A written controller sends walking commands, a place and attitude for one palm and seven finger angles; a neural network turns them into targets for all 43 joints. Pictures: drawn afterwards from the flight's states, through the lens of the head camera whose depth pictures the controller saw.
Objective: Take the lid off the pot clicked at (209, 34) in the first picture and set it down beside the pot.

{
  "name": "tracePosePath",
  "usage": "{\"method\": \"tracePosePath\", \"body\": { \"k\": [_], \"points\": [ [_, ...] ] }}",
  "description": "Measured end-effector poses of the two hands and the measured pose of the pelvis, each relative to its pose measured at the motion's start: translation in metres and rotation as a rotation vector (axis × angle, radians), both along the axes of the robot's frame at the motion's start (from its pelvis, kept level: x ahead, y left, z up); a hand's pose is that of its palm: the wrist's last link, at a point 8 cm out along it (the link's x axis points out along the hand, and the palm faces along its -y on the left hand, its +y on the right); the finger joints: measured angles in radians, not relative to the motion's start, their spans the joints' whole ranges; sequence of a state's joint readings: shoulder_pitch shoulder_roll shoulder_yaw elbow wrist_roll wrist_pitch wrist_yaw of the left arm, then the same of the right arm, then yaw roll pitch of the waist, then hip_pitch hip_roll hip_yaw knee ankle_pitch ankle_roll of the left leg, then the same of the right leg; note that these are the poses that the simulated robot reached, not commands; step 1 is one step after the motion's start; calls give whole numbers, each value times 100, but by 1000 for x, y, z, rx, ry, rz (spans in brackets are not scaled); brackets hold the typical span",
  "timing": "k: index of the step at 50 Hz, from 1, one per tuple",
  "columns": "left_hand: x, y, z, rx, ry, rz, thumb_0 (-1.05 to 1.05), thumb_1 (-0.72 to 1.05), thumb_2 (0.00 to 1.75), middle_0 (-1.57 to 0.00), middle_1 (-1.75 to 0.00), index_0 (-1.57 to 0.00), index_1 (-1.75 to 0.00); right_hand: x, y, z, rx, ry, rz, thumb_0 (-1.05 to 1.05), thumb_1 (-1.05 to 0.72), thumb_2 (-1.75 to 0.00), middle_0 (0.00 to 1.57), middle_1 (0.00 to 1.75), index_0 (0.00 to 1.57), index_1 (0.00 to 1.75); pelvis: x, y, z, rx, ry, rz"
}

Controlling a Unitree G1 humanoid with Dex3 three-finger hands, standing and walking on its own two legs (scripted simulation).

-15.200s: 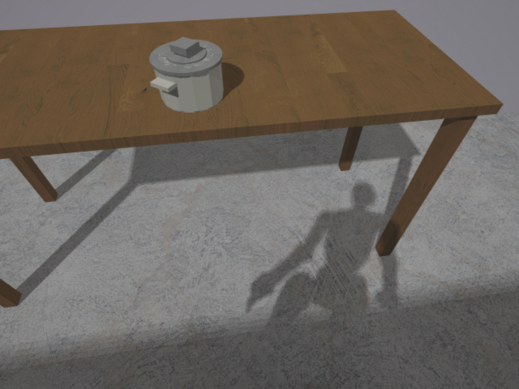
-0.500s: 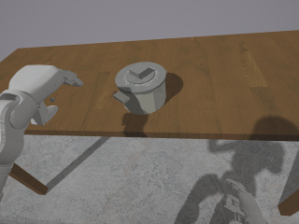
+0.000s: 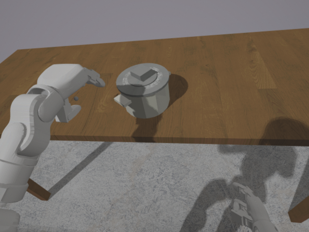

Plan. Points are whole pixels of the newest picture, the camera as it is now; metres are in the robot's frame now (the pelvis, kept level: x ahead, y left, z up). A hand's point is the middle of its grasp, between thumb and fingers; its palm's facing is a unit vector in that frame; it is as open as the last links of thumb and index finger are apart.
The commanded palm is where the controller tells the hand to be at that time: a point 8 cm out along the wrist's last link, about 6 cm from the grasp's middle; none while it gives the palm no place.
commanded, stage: move the open hand above the knob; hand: left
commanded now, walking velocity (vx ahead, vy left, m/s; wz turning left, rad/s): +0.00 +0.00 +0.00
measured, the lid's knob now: (141, 72) +0.53 +0.09 +0.16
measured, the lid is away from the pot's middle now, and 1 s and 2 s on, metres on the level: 0.00 0.00 0.00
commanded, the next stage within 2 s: none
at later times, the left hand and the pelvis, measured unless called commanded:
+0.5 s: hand (91, 69) +0.41 +0.18 +0.25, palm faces +0.01 -0.04 -1.00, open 10.0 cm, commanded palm +0.38 +0.17 +0.29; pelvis +0.01 +0.00 +0.00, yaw -1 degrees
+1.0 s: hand (130, 68) +0.45 +0.09 +0.22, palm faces -0.04 +0.03 -1.00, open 10.0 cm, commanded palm +0.44 +0.12 +0.29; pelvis +0.03 +0.01 +0.00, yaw -1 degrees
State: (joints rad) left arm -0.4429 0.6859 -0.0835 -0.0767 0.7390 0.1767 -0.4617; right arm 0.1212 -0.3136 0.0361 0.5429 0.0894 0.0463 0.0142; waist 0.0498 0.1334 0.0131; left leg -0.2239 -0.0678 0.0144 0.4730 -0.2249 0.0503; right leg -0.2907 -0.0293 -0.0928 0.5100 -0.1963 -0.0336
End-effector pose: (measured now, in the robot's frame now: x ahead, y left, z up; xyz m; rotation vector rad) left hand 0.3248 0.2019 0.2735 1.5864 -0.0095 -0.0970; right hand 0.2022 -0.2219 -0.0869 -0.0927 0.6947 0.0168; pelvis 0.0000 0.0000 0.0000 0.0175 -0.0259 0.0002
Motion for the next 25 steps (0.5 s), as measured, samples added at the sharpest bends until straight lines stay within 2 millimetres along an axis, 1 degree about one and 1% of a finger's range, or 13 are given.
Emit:
{"method": "tracePosePath", "body": {
  "k": [2, 4, 7, 9, 10, 12, 15, 17, 20, 23, 25],
  "points": [
    [6, -10, 3, 23, -7, -36, 0, -39, 172, -89, -8, -89, -9, 1, 1, 0, -1, -2, -2, 1, -90, -90, 20, 30, 20, 30, 1, 0, 0, 0, -2, -2],
    [14, -12, 12, 40, -29, -36, 0, -39, 172, -89, -8, -89, -9, 1, 1, 0, 0, 1, -7, 1, -90, -90, 20, 30, 20, 30, 2, 0, 0, 2, 0, -5],
    [27, -5, 27, 12, -65, 14, 0, -39, 172, -89, -8, -89, -9, -1, 1, -1, 14, 13, -15, 1, -90, -90, 20, 30, 20, 30, 4, -1, 1, 3, 10, -12],
    [32, 0, 29, -19, -66, 54, 0, -39, 172, -89, -8, -89, -9, -4, 0, -3, 25, 27, -21, 1, -90, -90, 20, 30, 20, 30, 6, 0, 1, 4, 17, -16],
    [34, 0, 26, -31, -59, 65, 0, -39, 172, -89, -8, -89, -9, -4, -1, -3, 29, 34, -23, 1, -90, -90, 20, 30, 20, 30, 6, 0, 1, 3, 21, -16],
    [36, -5, 14, -48, -29, 57, 0, -39, 172, -88, -8, -88, -9, -5, -3, -5, 33, 45, -25, 1, -90, -90, 20, 30, 20, 30, 8, 1, 1, 2, 24, -16],
    [38, -20, -5, -31, 25, 1, 0, -39, 172, -88, -8, -88, -9, -6, -4, -6, 17, 58, -29, 1, -90, -90, 20, 30, 20, 30, 9, 2, 0, 3, 20, -15],
    [40, -29, -7, -7, 30, -44, 0, -39, 172, -89, -8, -88, -9, -5, -5, -6, 1, 57, -31, 1, -90, -90, 20, 30, 20, 30, 9, 2, 0, 2, 14, -13],
    [50, -31, 9, 14, -11, -50, 0, -39, 172, -89, -8, -89, -9, -5, -5, -6, -17, 59, -37, 1, -90, -90, 20, 30, 20, 30, 11, 2, 1, 2, 13, -8],
    [63, -22, 27, -29, -58, 10, 0, -39, 172, -89, -8, -89, -9, -7, -4, -7, -5, 71, -43, 1, -90, -90, 20, 30, 20, 30, 13, 3, 1, 2, 24, -10],
    [68, -21, 28, -58, -63, 42, 0, -39, 172, -89, -8, -89, -9, -8, -3, -8, 12, 82, -45, 1, -91, -90, 20, 30, 20, 30, 15, 4, 1, 2, 34, -11]
  ]
}}
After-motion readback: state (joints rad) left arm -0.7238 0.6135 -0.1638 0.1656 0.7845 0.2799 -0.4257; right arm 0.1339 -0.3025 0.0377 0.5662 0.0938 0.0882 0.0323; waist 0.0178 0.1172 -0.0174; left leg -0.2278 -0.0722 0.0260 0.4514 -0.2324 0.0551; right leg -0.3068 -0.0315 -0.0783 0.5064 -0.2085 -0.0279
